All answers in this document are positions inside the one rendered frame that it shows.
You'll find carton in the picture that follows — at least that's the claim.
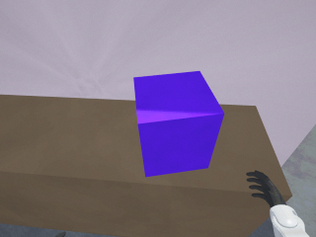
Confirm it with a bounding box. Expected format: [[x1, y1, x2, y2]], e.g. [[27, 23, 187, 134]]
[[133, 71, 224, 177]]

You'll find right robot forearm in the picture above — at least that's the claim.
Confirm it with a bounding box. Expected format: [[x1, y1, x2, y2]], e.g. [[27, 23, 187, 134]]
[[270, 204, 309, 237]]

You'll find robot right hand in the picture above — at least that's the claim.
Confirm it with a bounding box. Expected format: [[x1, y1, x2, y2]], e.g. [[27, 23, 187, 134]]
[[246, 170, 286, 208]]

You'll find pedestal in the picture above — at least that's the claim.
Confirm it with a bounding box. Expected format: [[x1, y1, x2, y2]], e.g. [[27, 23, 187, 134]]
[[0, 94, 292, 237]]

